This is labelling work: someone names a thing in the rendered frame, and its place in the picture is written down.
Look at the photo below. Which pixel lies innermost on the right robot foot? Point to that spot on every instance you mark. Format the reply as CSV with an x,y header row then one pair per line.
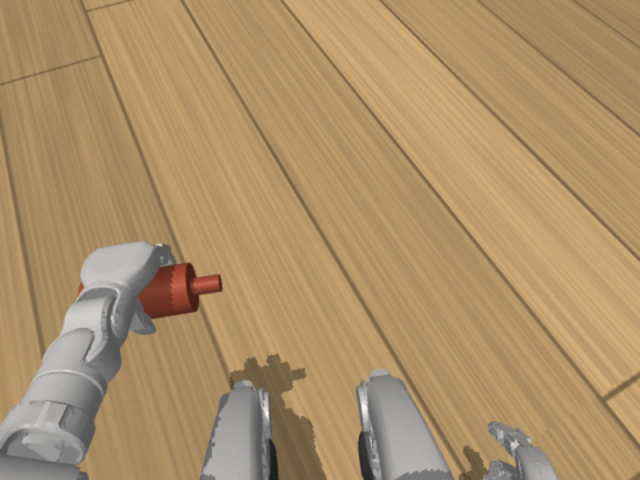
x,y
363,457

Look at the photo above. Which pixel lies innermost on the right robot hand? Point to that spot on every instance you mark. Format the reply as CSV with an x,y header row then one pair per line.
x,y
531,462

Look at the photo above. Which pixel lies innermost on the bottle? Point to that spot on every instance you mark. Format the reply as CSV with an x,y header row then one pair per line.
x,y
175,290

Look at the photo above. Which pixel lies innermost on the left robot hand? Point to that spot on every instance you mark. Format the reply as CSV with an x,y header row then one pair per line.
x,y
132,265

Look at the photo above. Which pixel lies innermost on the left robot arm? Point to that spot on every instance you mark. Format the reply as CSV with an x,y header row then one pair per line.
x,y
49,432

